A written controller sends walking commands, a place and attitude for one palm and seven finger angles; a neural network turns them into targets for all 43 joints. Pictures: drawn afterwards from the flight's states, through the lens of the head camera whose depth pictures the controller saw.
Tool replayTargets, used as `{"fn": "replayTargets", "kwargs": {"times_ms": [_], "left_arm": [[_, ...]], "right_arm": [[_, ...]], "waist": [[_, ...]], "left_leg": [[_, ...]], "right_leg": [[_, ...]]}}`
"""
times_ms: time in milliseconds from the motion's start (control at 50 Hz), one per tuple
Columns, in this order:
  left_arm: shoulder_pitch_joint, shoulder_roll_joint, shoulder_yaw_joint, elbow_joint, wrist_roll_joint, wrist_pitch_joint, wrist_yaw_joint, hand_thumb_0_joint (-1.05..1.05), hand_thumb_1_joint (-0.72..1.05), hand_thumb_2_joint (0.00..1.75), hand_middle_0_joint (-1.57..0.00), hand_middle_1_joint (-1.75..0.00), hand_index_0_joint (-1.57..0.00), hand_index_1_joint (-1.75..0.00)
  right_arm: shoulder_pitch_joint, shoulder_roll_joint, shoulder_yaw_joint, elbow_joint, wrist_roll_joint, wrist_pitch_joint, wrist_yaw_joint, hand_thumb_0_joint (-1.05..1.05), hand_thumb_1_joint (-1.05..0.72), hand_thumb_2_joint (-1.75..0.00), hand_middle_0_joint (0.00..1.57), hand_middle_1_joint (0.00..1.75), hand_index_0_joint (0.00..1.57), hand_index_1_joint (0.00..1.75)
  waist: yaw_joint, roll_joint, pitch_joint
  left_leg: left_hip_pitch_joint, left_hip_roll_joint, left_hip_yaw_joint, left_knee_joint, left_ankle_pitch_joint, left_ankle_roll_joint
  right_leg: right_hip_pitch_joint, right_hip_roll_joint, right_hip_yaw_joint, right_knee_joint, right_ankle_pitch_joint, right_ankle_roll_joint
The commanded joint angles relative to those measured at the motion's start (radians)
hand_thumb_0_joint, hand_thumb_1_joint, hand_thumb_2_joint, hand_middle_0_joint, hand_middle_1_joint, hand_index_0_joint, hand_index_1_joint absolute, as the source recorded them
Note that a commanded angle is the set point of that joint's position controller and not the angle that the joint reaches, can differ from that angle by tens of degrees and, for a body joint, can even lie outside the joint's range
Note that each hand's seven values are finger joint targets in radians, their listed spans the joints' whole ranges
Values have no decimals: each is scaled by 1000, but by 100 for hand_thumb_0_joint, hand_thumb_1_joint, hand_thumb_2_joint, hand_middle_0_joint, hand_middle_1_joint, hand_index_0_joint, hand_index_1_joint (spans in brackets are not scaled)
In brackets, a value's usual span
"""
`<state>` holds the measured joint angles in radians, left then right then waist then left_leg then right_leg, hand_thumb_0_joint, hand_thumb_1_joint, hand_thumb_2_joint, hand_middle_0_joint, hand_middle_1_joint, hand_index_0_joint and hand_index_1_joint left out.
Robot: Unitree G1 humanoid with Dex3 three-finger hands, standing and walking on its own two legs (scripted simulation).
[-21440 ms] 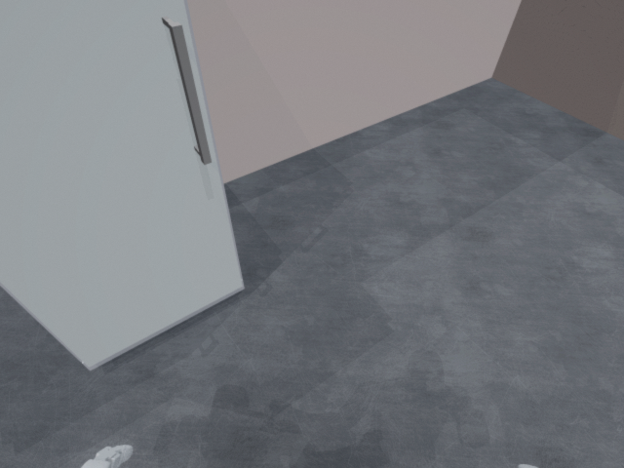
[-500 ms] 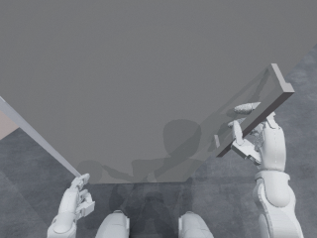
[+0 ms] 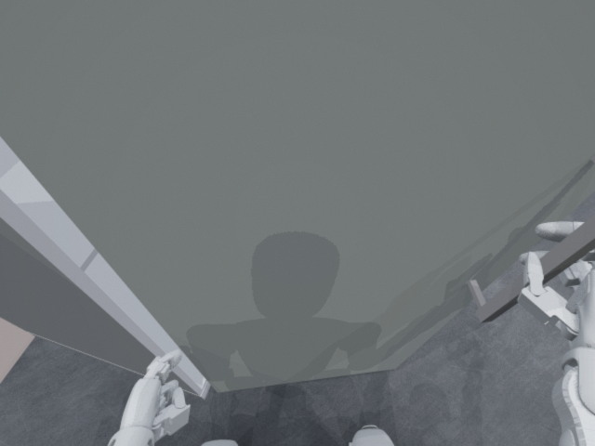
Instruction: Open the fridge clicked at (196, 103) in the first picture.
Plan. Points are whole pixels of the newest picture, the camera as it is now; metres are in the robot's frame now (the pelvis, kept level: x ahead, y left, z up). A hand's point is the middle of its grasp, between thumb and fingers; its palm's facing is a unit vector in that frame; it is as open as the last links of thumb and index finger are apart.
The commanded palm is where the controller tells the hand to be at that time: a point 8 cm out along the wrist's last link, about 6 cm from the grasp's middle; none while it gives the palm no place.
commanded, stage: stop walking and hold the door back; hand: right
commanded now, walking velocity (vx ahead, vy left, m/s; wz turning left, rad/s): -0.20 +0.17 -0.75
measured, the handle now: (532, 257) +0.33 -0.26 +0.10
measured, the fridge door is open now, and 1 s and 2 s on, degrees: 65 64 67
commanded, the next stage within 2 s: loosen the grip on the handle in 1.48 s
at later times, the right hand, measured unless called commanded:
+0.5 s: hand (540, 300) +0.26 -0.24 +0.12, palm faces +0.42 +0.87 -0.24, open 5.7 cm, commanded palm +0.25 -0.29 +0.10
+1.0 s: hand (534, 267) +0.30 -0.24 +0.12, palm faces +0.41 +0.90 -0.16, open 5.8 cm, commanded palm +0.26 -0.31 +0.10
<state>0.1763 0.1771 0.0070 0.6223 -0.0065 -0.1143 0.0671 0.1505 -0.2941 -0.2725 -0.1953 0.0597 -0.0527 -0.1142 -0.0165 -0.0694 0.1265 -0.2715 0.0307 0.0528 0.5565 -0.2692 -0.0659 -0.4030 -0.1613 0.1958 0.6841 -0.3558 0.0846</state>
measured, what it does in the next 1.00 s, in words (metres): walks backwards: right foot, then left foot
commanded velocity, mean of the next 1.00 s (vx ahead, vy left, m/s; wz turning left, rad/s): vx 0.14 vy -0.11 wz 0.00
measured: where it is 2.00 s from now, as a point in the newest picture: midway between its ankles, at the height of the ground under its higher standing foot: outside the picture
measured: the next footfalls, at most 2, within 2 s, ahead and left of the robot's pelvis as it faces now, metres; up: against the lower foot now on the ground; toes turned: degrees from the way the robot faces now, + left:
right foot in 0.40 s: -0.07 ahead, -0.07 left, +0.00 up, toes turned -15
left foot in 0.68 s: -0.07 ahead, +0.14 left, +0.00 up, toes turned -4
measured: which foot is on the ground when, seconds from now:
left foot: down 0.00-0.42, up 0.44-0.66, down 0.68-1.00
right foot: up 0.00-0.38, down 0.40-0.70, up 0.72-1.00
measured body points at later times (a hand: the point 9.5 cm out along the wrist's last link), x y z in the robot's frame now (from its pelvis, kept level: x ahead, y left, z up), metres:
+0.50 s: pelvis -0.10 +0.05 +0.01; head -0.06 +0.04 +0.46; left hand +0.12 +0.26 -0.08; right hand +0.24 -0.28 +0.13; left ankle -0.04 +0.15 -0.69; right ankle -0.11 -0.06 -0.72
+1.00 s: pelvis -0.11 +0.05 +0.02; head -0.08 +0.06 +0.47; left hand -0.01 +0.35 -0.10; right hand +0.27 -0.29 +0.13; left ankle -0.07 +0.15 -0.72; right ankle -0.08 -0.10 -0.69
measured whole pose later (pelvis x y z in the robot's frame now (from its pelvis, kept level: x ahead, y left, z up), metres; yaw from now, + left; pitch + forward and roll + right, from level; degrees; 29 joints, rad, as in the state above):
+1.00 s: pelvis -0.11 +0.05 +0.02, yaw -9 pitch -2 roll -1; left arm 0.33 0.38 0.01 0.78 -0.04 -0.10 0.12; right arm -0.79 -0.44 -0.36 1.19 0.01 -0.17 -0.01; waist 0.10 -0.01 0.09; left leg -0.22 0.02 0.05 0.49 -0.24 0.02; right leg -0.41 -0.06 -0.03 0.77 -0.33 0.02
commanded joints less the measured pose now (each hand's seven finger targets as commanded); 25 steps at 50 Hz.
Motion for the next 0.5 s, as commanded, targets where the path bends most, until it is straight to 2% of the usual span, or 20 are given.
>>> {"fn": "replayTargets", "kwargs": {"times_ms": [0, 20, 40, 60, 100, 120, 160, 180, 220, 240, 260, 320, 340, 360, 380, 400, 420, 440, 460, 480], "left_arm": [[-88, 105, 58, -114, 3, -33, 30, 0, 90, 90, -20, -30, -20, -30], [-112, 122, 57, -95, 12, -26, 35, 0, 90, 90, -20, -30, -20, -30], [-129, 133, 50, -71, 16, -14, 37, 0, 90, 90, -20, -30, -20, -30], [-127, 119, 32, -63, 16, -8, 45, 0, 90, 90, -20, -30, -20, -30], [-106, 145, 27, -62, 9, 2, 61, 0, 90, 90, -20, -30, -20, -30], [-105, 156, 33, -71, 3, 5, 66, 0, 90, 90, -20, -30, -20, -30], [-98, 168, 31, -82, -5, 13, 62, 0, 90, 90, -20, -30, -20, -30], [-94, 179, 33, -84, -7, 12, 57, 0, 90, 90, -20, -30, -20, -30], [-81, 184, 32, -82, -13, 15, 50, 0, 90, 90, -20, -30, -20, -30], [-79, 191, 33, -81, -18, 19, 47, 0, 90, 90, -20, -30, -20, -30], [-71, 183, 28, -80, -21, 24, 41, 0, 90, 90, -20, -30, -20, -30], [-38, 197, 27, -59, -18, 35, 30, 0, 90, 90, -20, -30, -20, -30], [-23, 208, 32, -49, -19, 39, 30, 0, 90, 90, -20, -30, -20, -30], [-14, 209, 32, -49, -18, 40, 35, 0, 90, 90, -20, -30, -20, -30], [-11, 238, 36, -55, -16, 33, 38, 0, 90, 90, -20, -30, -20, -30], [-25, 249, 32, -69, -21, 27, 40, 0, 90, 90, -20, -30, -20, -30], [-21, 209, 19, -62, -28, 20, 44, 0, 90, 90, -20, -30, -20, -30], [-11, 189, 14, -60, -32, 16, 44, 0, 90, 90, -20, -30, -20, -30], [2, 208, 19, -46, -39, 14, 52, 0, 90, 90, -20, -30, -20, -30], [24, 223, 23, -34, -43, 13, 57, 0, 90, 90, -20, -30, -20, -30]], "right_arm": [[-92, -269, -154, -231, -19, -117, -17, 0, -90, -90, 45, 140, 45, 140], [-143, -262, -145, -128, -22, -108, -17, 0, -90, -90, 45, 140, 45, 140], [-287, -298, -169, -58, -25, -111, -29, 0, -90, -90, 45, 140, 45, 140], [-362, -280, -158, 32, -28, -122, -39, 0, -90, -90, 45, 140, 45, 140], [-476, -315, -166, 185, -22, -144, -52, 0, -90, -90, 45, 140, 45, 140], [-508, -327, -165, 216, -19, -152, -55, 0, -90, -90, 45, 140, 45, 140], [-619, -288, -83, 263, -14, -159, -48, 0, -90, -90, 45, 140, 45, 140], [-679, -305, -82, 288, -14, -164, -49, 0, -90, -90, 45, 140, 45, 140], [-778, -300, -48, 325, -19, -167, -49, 0, -90, -90, 45, 140, 45, 140], [-862, -289, -13, 331, -18, -168, -45, 0, -90, -90, 45, 140, 45, 140], [-893, -290, -12, 374, -22, -168, -47, 0, -90, -90, 45, 140, 45, 140], [-1023, -350, -42, 482, -33, -178, -41, 0, -90, -90, 45, 140, 45, 140], [-1083, -361, -35, 497, -27, -181, -35, 0, -90, -90, 45, 140, 45, 140], [-1106, -347, -24, 539, -29, -190, -31, 0, -90, -90, 45, 140, 45, 140], [-1167, -339, -13, 552, -28, -206, -28, 0, -90, -90, 45, 140, 45, 140], [-1235, -299, 31, 552, -23, -215, -22, 0, -90, -90, 45, 140, 45, 140], [-1275, -296, 54, 594, -32, -205, -21, 0, -90, -90, 45, 140, 45, 140], [-1299, -279, 75, 620, -38, -203, -17, 0, -90, -90, 45, 140, 45, 140], [-1311, -346, 26, 699, -52, -191, -20, 0, -90, -90, 45, 140, 45, 140], [-1332, -316, 55, 776, -45, -179, -9, 0, -90, -90, 45, 140, 45, 140]], "waist": [[3, 314, -321], [12, 296, -270], [14, 200, -260], [18, 184, -252], [15, 218, -269], [6, 256, -268], [-8, 273, -273], [-18, 281, -282], [-25, 286, -304], [-21, 249, -328], [-25, 264, -340], [-11, 208, -386], [11, 143, -409], [16, 78, -405], [22, -91, -389], [11, -309, -335], [21, -313, -324], [36, -288, -330], [28, -161, -308], [28, -82, -315]], "left_leg": [[140, 405, -221, -196, 389, 206], [131, 379, -265, -176, 433, 206], [160, 359, -204, -135, 535, 202], [203, 337, -119, -120, 632, 179], [221, 322, -96, -125, 667, 144], [221, 330, -113, -136, 653, 145], [240, 359, -145, -153, 613, 153], [238, 371, -183, -167, 597, 162], [252, 396, -213, -183, 547, 172], [272, 401, -219, -172, 526, 178], [279, 406, -214, -176, 483, 183], [243, 361, -172, -160, 308, 156], [192, 323, -133, -119, 161, 131], [114, 247, -74, -56, 41, 97], [-29, 143, -4, 73, -84, 63], [-171, 29, 96, 221, -216, 32], [-241, 5, 45, 397, -290, 44], [-314, 21, -6, 485, -299, 52], [-320, 31, -36, 488, -235, 49], [-300, 27, -36, 455, -190, 41]], "right_leg": [[-189, 141, -134, 723, -278, -41], [-221, 131, -131, 747, -223, -27], [-223, 118, -143, 717, -162, -20], [-224, 124, -159, 644, -144, -22], [-147, 141, -190, 468, -91, -38], [-113, 147, -196, 394, -76, -46], [-78, 151, -214, 273, -70, -54], [-57, 151, -218, 219, -86, -57], [-29, 150, -225, 140, -110, -65], [-13, 149, -223, 85, -123, -70], [-4, 148, -229, 51, -123, -78], [103, 171, -267, -135, -47, -95], [201, 176, -276, -246, 10, -103], [282, 150, -259, -319, 32, -126], [338, 28, -92, -391, -28, -183], [355, -124, 100, -417, 30, -255], [349, -177, 168, -433, 94, -312], [371, -193, 226, -446, 33, -332], [361, -184, 192, -402, 54, -338], [356, -158, 133, -365, 71, -333]]}}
